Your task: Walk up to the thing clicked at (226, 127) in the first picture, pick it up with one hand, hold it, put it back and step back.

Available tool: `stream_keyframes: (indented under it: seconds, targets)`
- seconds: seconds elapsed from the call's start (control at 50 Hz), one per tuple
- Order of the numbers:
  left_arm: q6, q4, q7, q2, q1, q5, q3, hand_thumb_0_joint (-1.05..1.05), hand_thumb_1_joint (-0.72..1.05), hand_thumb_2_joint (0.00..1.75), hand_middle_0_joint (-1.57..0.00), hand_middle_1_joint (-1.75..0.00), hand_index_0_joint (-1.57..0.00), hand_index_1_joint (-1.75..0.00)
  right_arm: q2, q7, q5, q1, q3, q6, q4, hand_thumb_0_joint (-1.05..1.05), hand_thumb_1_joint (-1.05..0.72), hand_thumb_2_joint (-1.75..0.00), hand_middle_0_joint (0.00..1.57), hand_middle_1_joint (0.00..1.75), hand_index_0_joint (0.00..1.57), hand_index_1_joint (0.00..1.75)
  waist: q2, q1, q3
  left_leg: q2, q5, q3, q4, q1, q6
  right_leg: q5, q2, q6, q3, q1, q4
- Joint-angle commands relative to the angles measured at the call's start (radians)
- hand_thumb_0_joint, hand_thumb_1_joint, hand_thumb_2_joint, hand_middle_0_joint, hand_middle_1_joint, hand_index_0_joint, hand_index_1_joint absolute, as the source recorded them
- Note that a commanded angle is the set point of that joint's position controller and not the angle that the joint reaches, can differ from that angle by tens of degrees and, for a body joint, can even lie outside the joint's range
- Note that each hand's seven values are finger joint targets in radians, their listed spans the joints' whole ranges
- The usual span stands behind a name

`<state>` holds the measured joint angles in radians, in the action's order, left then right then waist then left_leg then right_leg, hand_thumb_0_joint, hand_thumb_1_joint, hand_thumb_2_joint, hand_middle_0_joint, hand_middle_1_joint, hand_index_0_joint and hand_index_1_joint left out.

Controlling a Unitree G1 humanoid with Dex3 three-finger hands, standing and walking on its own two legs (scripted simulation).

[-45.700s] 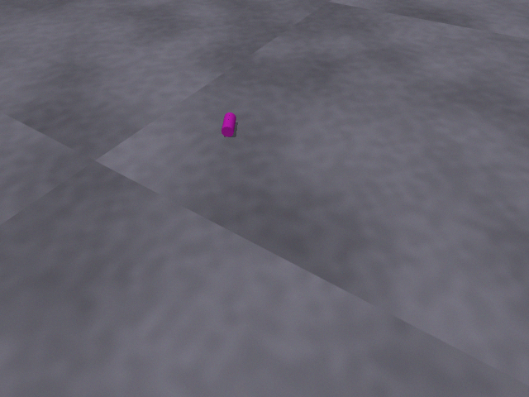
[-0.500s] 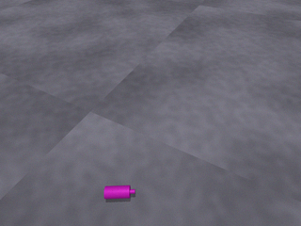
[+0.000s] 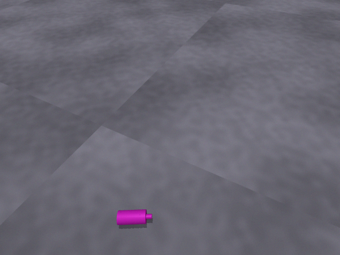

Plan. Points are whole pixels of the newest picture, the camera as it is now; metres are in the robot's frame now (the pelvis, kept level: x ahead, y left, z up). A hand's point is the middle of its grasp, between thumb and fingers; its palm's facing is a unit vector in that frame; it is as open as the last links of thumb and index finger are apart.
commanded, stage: stand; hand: left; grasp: from above
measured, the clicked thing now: (135, 216) +0.46 +0.23 -0.74
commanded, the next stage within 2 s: step back in 0.60 s
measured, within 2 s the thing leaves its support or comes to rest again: neither
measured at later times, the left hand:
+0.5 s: hand out of the picture +0.07 +0.25 -0.16, palm faces +0.00 -0.94 -0.34, open 7.4 cm
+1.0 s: hand out of the picture +0.03 +0.26 -0.17, palm faces -0.01 -0.91 -0.42, open 7.4 cm
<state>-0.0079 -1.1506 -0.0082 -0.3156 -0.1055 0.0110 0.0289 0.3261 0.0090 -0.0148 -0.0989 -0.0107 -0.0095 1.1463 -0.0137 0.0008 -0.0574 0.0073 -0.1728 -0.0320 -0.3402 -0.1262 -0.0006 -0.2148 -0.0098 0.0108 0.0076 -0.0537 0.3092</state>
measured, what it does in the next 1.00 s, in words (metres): lifts its right foot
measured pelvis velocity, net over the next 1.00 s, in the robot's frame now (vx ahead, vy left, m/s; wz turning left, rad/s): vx -0.07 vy -0.02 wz -0.01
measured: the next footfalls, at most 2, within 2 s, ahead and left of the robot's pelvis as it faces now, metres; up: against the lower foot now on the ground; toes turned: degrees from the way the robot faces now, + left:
right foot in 1.02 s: -0.06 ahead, -0.12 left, +0.00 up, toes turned +1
left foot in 1.44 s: -0.14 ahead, +0.13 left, +0.00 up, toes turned +1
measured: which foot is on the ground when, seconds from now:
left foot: down 0.00-1.00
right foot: down 0.00-0.86, up 0.88-1.00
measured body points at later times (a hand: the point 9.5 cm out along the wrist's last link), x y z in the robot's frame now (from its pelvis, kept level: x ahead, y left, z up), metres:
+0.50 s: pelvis +0.00 +0.00 +0.00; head +0.01 +0.00 +0.45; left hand +0.07 +0.29 -0.13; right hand +0.06 -0.30 -0.14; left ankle +0.01 +0.12 -0.75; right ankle -0.03 -0.12 -0.75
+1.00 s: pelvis -0.07 -0.02 -0.03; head -0.01 -0.03 +0.42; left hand +0.03 +0.31 -0.14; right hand +0.05 -0.33 -0.16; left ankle +0.01 +0.12 -0.75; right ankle -0.10 -0.12 -0.73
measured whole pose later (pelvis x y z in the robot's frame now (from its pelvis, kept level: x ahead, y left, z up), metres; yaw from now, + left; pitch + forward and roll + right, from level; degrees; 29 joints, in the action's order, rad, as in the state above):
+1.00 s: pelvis -0.07 -0.02 -0.03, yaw -1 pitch -1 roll +0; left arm 0.03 -0.96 0.00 -0.39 -0.10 0.01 0.07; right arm 0.38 -0.01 -0.02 -0.04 -0.05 0.06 0.96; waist -0.03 0.00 -0.15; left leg -0.02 -0.22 -0.03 -0.64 -0.41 0.00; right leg -0.46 0.05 -0.05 -0.01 -0.32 0.81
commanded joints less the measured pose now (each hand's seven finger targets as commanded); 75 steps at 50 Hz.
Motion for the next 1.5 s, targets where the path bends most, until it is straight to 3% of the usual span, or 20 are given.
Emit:
stream_keyframes:
  seconds: [0.0,0.56,0.6,0.68,0.82,0.9,0.94,0.98,1.0,1.02,1.06,1.08,1.16,1.3,1.36,1.4,1.42,1.44,1.46,1.48]
  targets:
    - [-0.019,0.053,-0.018,-0.204,0.031,0.003,0.035,0.0,0.9,0.9,-0.2,-0.3,-0.2,-0.3,0.199,0.014,0.0,0.034,-0.034,-0.019,-0.058,0.0,-0.9,-0.9,0.2,0.3,0.2,0.3,0.022,-0.001,0.075,-0.124,0.22,-0.087,0.029,0.053,0.028,0.186,-0.118,-0.019,-0.075,-0.018,-0.047]
    - [-0.021,0.069,-0.01,-0.218,0.026,0.001,0.027,0.0,0.9,0.9,-0.2,-0.3,-0.2,-0.3,0.217,0.008,0.003,0.023,-0.03,-0.021,-0.057,0.0,-0.9,-0.9,0.2,0.3,0.2,0.3,0.012,-0.003,0.05,-0.124,0.134,-0.096,0.063,0.009,0.022,0.095,-0.116,-0.025,-0.079,-0.023,-0.064]
    - [-0.01,0.109,-0.02,-0.29,0.005,-0.017,0.071,0.0,0.9,0.9,-0.2,-0.3,-0.2,-0.3,0.251,0.0,0.011,0.054,-0.048,0.005,-0.1,0.0,-0.9,-0.9,0.2,0.3,0.2,0.3,0.022,-0.007,-0.018,-0.103,0.314,-0.085,-0.081,-0.062,0.048,0.318,-0.103,-0.044,-0.08,-0.1,0.045]
    - [-0.002,0.169,-0.019,-0.274,0.015,-0.017,0.075,0.0,0.9,0.9,-0.2,-0.3,-0.2,-0.3,0.255,-0.007,0.018,0.024,-0.061,0.017,-0.131,0.0,-0.9,-0.9,0.2,0.3,0.2,0.3,0.016,-0.018,0.122,-0.098,0.322,-0.082,-0.149,-0.051,0.069,0.33,-0.107,-0.084,-0.088,-0.061,0.137]
    - [0.028,0.228,-0.013,-0.245,0.001,-0.005,0.066,0.0,0.9,0.9,-0.2,-0.3,-0.2,-0.3,0.304,-0.013,0.008,0.039,-0.096,0.037,-0.207,0.0,-0.9,-0.9,0.2,0.3,0.2,0.3,-0.097,-0.019,0.149,-0.198,0.248,-0.212,-0.095,-0.116,0.18,0.036,-0.007,-0.07,-0.042,-0.159,0.367]
    - [0.042,0.222,-0.009,-0.239,-0.09,0.001,0.081,0.0,0.9,0.9,-0.2,-0.3,-0.2,-0.3,0.327,-0.006,-0.011,0.086,-0.105,0.037,-0.264,0.0,-0.9,-0.9,0.2,0.3,0.2,0.3,-0.184,0.009,0.142,-0.322,0.239,-0.313,-0.045,-0.213,0.285,-0.341,0.051,-0.055,-0.043,-0.192,0.642]
    - [0.038,0.22,-0.008,-0.233,-0.122,0.002,0.088,0.0,0.9,0.9,-0.2,-0.3,-0.2,-0.3,0.313,-0.003,-0.011,0.114,-0.1,0.04,-0.288,0.0,-0.9,-0.9,0.2,0.3,0.2,0.3,-0.166,0.037,0.143,-0.287,0.286,-0.249,-0.127,-0.224,0.257,-0.296,0.033,-0.062,-0.046,-0.176,0.568]
    - [0.021,0.22,-0.014,-0.246,-0.166,0.01,0.097,0.0,0.9,0.9,-0.2,-0.3,-0.2,-0.3,0.279,-0.002,0.003,0.135,-0.09,0.051,-0.299,0.0,-0.9,-0.9,0.2,0.3,0.2,0.3,-0.045,0.074,0.135,-0.142,0.199,-0.14,-0.344,-0.208,0.15,-0.022,-0.041,-0.071,-0.131,-0.155,0.2]
    - [0.007,0.24,-0.019,-0.326,-0.143,0.024,0.115,0.0,0.9,0.9,-0.2,-0.3,-0.2,-0.3,0.241,-0.001,0.024,0.138,-0.08,0.055,-0.309,0.0,-0.9,-0.9,0.2,0.3,0.2,0.3,0.136,0.064,0.08,0.024,0.017,-0.085,-0.522,-0.338,0.057,0.23,-0.175,-0.087,-0.36,-0.12,0.089]
    - [0.006,0.263,-0.023,-0.367,-0.111,0.017,0.127,0.0,0.9,0.9,-0.2,-0.3,-0.2,-0.3,0.202,0.01,0.019,0.11,-0.065,0.061,-0.313,0.0,-0.9,-0.9,0.2,0.3,0.2,0.3,0.218,0.045,0.022,0.129,-0.366,-0.082,-0.611,-0.497,0.019,0.463,-0.27,-0.131,-0.47,-0.059,0.076]
    - [0.001,0.321,-0.03,-0.395,-0.017,0.03,0.127,0.0,0.9,0.9,-0.2,-0.3,-0.2,-0.3,0.225,0.023,0.015,0.007,-0.077,0.069,-0.289,0.0,-0.9,-0.9,0.2,0.3,0.2,0.3,0.175,-0.005,0.051,0.116,-0.44,-0.173,-0.806,-0.425,0.021,0.497,-0.363,-0.255,-0.483,-0.196,0.077]
    - [-0.003,0.342,-0.032,-0.391,0.02,0.031,0.129,0.0,0.9,0.9,-0.2,-0.3,-0.2,-0.3,0.255,0.023,0.016,0.0,-0.088,0.068,-0.28,0.0,-0.9,-0.9,0.2,0.3,0.2,0.3,0.182,-0.01,0.048,0.107,-0.395,-0.19,-0.89,-0.385,0.021,0.387,-0.354,-0.275,-0.473,-0.264,0.056]
    - [-0.002,0.375,-0.032,-0.297,0.074,0.027,0.113,0.0,0.9,0.9,-0.2,-0.3,-0.2,-0.3,0.277,0.021,0.018,-0.06,-0.089,0.059,-0.257,0.0,-0.9,-0.9,0.2,0.3,0.2,0.3,0.114,-0.033,0.05,0.146,-0.277,-0.159,-0.931,-0.418,-0.017,0.444,-0.223,-0.2,-0.227,-0.15,0.154]
    - [0.011,0.373,-0.052,-0.283,-0.121,0.015,0.121,0.0,0.9,0.9,-0.2,-0.3,-0.2,-0.3,0.242,0.024,0.004,0.015,-0.071,0.039,-0.325,0.0,-0.9,-0.9,0.2,0.3,0.2,0.3,0.17,0.082,0.139,0.046,-0.352,-0.093,-0.551,-0.454,-0.025,0.645,-0.276,-0.237,-0.241,0.2,0.254]
    - [0.021,0.396,-0.045,-0.299,-0.077,0.005,0.117,0.0,0.9,0.9,-0.2,-0.3,-0.2,-0.3,0.233,0.018,-0.004,-0.064,-0.08,0.034,-0.3,0.0,-0.9,-0.9,0.2,0.3,0.2,0.3,0.222,0.039,0.171,0.015,-0.281,-0.023,-0.305,-0.277,0.006,0.635,-0.249,-0.203,-0.198,0.106,0.295]
    - [0.031,0.417,-0.034,-0.32,-0.028,-0.002,0.11,0.0,0.9,0.9,-0.2,-0.3,-0.2,-0.3,0.24,0.011,-0.01,-0.131,-0.094,0.032,-0.273,0.0,-0.9,-0.9,0.2,0.3,0.2,0.3,0.173,-0.015,0.184,0.025,-0.01,0.029,-0.107,-0.095,0.02,0.495,-0.202,-0.147,-0.151,-0.038,0.345]
    - [0.035,0.43,-0.03,-0.292,-0.022,-0.005,0.101,0.0,0.9,0.9,-0.2,-0.3,-0.2,-0.3,0.271,0.01,-0.018,-0.122,-0.107,0.031,-0.279,0.0,-0.9,-0.9,0.2,0.3,0.2,0.3,0.099,-0.015,0.173,-0.037,0.146,-0.061,-0.118,-0.032,0.046,0.324,-0.148,-0.099,-0.135,-0.151,0.379]
    - [0.035,0.438,-0.03,-0.26,-0.021,-0.01,0.095,0.0,0.9,0.9,-0.2,-0.3,-0.2,-0.3,0.338,0.007,-0.028,-0.111,-0.122,0.034,-0.295,0.0,-0.9,-0.9,0.2,0.3,0.2,0.3,-0.092,-0.027,0.17,-0.207,0.284,-0.286,-0.1,0.012,0.134,0.046,-0.016,-0.05,-0.082,-0.301,0.508]
    - [0.037,0.44,-0.037,-0.251,0.009,-0.012,0.1,0.0,0.9,0.9,-0.2,-0.3,-0.2,-0.3,0.382,-0.003,-0.023,-0.063,-0.123,0.036,-0.312,0.0,-0.9,-0.9,0.2,0.3,0.2,0.3,-0.24,-0.038,0.136,-0.342,0.319,-0.413,-0.024,-0.045,0.262,-0.424,0.114,-0.028,-0.045,-0.373,0.69]
    - [0.04,0.429,-0.046,-0.263,0.043,0.001,0.11,0.0,0.9,0.9,-0.2,-0.3,-0.2,-0.3,0.409,-0.001,-0.025,-0.067,-0.132,0.035,-0.316,0.0,-0.9,-0.9,0.2,0.3,0.2,0.3,-0.242,-0.074,0.113,-0.41,0.29,-0.502,0.005,-0.155,0.345,-0.505,0.105,-0.022,-0.141,-0.345,0.859]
